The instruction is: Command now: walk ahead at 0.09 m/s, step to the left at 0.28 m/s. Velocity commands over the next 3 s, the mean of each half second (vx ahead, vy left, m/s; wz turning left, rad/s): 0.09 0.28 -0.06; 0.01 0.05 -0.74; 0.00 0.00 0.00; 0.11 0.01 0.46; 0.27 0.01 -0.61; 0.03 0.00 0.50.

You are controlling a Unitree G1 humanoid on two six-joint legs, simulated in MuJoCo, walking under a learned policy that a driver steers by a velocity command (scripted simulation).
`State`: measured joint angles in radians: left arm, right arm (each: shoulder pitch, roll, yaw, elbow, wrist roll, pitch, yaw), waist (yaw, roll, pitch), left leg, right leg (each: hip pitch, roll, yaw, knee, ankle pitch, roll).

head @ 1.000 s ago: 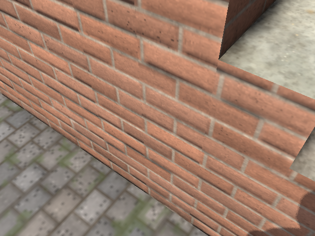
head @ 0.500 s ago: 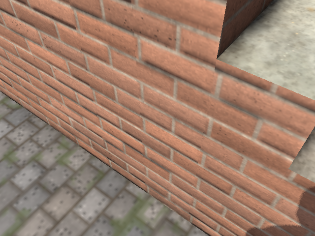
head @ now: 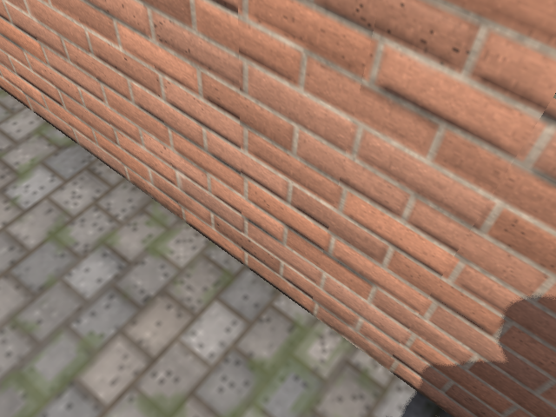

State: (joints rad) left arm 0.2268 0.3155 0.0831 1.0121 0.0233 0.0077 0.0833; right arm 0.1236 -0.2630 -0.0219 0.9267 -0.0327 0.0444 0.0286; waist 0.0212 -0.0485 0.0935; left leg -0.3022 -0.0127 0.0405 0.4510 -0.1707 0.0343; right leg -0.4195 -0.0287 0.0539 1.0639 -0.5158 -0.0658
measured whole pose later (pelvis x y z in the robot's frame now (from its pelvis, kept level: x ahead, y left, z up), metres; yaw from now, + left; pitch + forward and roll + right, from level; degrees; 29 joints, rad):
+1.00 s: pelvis +0.06 +0.25 +0.00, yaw -26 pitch -1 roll -1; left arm 0.07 0.33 0.09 0.79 0.00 0.08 -0.09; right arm 0.13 -0.30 -0.04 0.83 -0.02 -0.01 -0.02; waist 0.02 -0.03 0.10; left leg -0.17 0.14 0.25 0.46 -0.26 -0.01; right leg -0.46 -0.02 -0.07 0.96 -0.34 0.03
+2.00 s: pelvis +0.05 +0.25 +0.01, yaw -8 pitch +1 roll -1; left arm 0.24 0.32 0.05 0.93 0.00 0.05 -0.02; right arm 0.11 -0.28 -0.02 0.81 -0.04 0.02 0.03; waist 0.04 -0.01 0.01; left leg -0.19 -0.08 -0.03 0.37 -0.20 0.08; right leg -0.36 -0.05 -0.03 0.76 -0.28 0.03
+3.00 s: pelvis +0.13 +0.13 +0.01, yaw -10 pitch +1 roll -1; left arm 0.15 0.31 0.03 0.93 0.00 -0.02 0.08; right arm 0.13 -0.36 -0.09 0.89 -0.04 0.01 0.03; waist -0.03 0.05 0.08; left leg -0.60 -0.06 -0.05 1.05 -0.34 -0.05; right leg -0.19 0.04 -0.04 0.35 -0.19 -0.05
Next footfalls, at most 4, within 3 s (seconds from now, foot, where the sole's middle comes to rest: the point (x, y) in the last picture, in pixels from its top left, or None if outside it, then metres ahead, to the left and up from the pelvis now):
0.24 right None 0.08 0.00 -0.78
0.62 left None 0.14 0.35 -0.78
1.12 right None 0.05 0.10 -0.78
1.58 left None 0.10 0.31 -0.78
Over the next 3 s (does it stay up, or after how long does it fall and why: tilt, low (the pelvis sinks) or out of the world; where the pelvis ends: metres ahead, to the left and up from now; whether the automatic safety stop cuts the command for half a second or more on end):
stays up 0.13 0.13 0.01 its command is cut before an obstacle from the start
